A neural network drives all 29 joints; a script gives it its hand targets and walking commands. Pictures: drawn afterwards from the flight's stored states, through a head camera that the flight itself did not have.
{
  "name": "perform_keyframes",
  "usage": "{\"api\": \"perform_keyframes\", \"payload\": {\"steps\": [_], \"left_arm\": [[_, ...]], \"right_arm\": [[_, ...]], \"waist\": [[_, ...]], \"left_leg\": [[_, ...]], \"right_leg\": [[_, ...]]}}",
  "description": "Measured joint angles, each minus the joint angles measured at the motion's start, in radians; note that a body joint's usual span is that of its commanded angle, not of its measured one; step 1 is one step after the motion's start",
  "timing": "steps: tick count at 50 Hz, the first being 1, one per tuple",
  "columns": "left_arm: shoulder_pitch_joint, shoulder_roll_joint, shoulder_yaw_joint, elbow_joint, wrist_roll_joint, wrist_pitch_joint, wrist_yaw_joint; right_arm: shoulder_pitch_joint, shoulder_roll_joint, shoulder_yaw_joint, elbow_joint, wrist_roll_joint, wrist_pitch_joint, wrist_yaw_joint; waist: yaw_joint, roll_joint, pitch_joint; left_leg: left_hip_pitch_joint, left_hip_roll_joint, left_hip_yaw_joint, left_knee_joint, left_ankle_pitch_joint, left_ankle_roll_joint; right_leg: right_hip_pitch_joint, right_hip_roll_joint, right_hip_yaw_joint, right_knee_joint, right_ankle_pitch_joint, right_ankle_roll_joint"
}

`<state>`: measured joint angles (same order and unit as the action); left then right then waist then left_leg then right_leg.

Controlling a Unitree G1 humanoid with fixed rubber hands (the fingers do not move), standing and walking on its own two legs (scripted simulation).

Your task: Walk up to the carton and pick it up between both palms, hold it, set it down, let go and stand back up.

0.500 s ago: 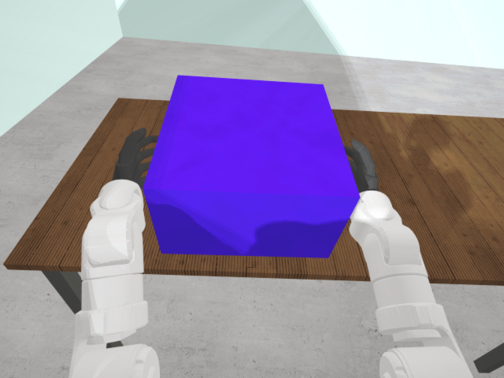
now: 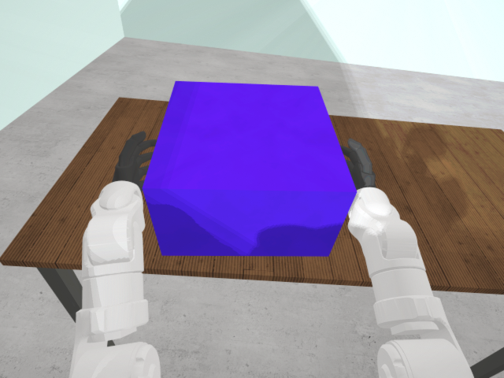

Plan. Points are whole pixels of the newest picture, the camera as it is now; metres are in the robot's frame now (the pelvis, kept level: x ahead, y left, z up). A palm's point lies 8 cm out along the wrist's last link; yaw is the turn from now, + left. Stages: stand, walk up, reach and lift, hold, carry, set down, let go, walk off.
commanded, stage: hold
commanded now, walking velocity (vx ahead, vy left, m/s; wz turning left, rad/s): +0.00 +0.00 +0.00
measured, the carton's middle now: (247, 163) +0.41 +0.00 +0.16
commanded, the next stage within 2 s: none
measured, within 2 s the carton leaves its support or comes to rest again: neither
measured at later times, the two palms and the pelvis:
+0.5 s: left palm (133, 177) +0.35 +0.18 +0.17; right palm (359, 193) +0.34 -0.17 +0.15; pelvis -0.01 +0.01 +0.00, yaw -1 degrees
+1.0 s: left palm (127, 181) +0.35 +0.18 +0.17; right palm (356, 192) +0.34 -0.17 +0.16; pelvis -0.01 +0.00 +0.00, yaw -1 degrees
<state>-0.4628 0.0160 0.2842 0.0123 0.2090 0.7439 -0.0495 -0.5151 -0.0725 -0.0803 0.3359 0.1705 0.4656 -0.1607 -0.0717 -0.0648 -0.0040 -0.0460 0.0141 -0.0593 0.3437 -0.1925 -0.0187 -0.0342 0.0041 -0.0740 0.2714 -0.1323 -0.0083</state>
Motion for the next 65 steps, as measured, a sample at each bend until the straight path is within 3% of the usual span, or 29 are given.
{"api": "perform_keyframes", "payload": {"steps": [6, 16, 26, 33, 38, 45, 55, 65], "left_arm": [[-0.039, 0.020, 0.020, 0.042, -0.003, -0.008, -0.018], [-0.023, 0.007, -0.012, -0.008, -0.036, -0.028, 0.025], [-0.072, 0.006, 0.030, 0.104, 0.001, -0.024, -0.013], [-0.001, 0.008, -0.001, -0.033, -0.046, -0.034, 0.009], [0.035, -0.002, -0.015, -0.080, -0.022, -0.011, 0.013], [-0.053, -0.001, 0.015, 0.062, 0.018, 0.005, -0.004], [-0.041, 0.015, 0.012, 0.024, -0.041, -0.044, 0.009], [-0.068, -0.001, 0.028, 0.115, 0.019, -0.019, -0.006]], "right_arm": [[-0.030, 0.007, 0.005, 0.014, -0.008, 0.005, -0.020], [-0.007, -0.009, -0.010, -0.027, 0.002, -0.029, 0.000], [-0.043, 0.002, -0.018, 0.035, -0.041, 0.015, -0.002], [0.015, -0.015, 0.021, -0.079, 0.016, -0.014, -0.024], [0.033, -0.017, 0.026, -0.081, 0.034, -0.014, -0.018], [-0.036, 0.004, -0.022, 0.050, -0.030, 0.003, 0.010], [-0.030, 0.005, -0.016, -0.024, -0.016, -0.017, -0.007], [-0.052, -0.001, -0.020, 0.092, -0.030, -0.010, 0.009]], "waist": [[-0.001, -0.002, 0.027], [0.019, 0.055, -0.012], [0.004, 0.046, 0.015], [0.006, 0.020, 0.009], [0.000, 0.013, 0.005], [0.012, 0.016, 0.017], [0.014, 0.038, -0.007], [0.008, 0.033, 0.007]], "left_leg": [[-0.027, -0.004, 0.005, 0.000, 0.014, 0.002], [-0.061, -0.008, 0.012, 0.009, 0.011, 0.008], [-0.017, -0.012, 0.020, -0.017, 0.019, 0.013], [-0.053, 0.002, 0.020, -0.005, 0.015, 0.001], [-0.026, 0.003, 0.013, 0.003, 0.005, -0.001], [-0.010, -0.008, 0.012, 0.000, 0.012, 0.007], [-0.064, -0.005, 0.016, 0.000, 0.024, 0.005], [-0.014, -0.011, 0.017, -0.012, 0.018, 0.011]], "right_leg": [[-0.034, -0.004, 0.005, 0.012, 0.009, 0.001], [-0.062, -0.008, 0.012, 0.005, 0.017, 0.007], [-0.035, -0.012, 0.020, 0.008, 0.011, 0.009], [-0.057, 0.002, 0.020, -0.010, 0.025, 0.002], [-0.025, 0.004, 0.013, -0.009, 0.016, 0.000], [-0.025, -0.009, 0.012, 0.024, 0.003, 0.003], [-0.068, -0.005, 0.016, -0.003, 0.031, 0.004], [-0.028, -0.011, 0.017, 0.008, 0.012, 0.008]]}}
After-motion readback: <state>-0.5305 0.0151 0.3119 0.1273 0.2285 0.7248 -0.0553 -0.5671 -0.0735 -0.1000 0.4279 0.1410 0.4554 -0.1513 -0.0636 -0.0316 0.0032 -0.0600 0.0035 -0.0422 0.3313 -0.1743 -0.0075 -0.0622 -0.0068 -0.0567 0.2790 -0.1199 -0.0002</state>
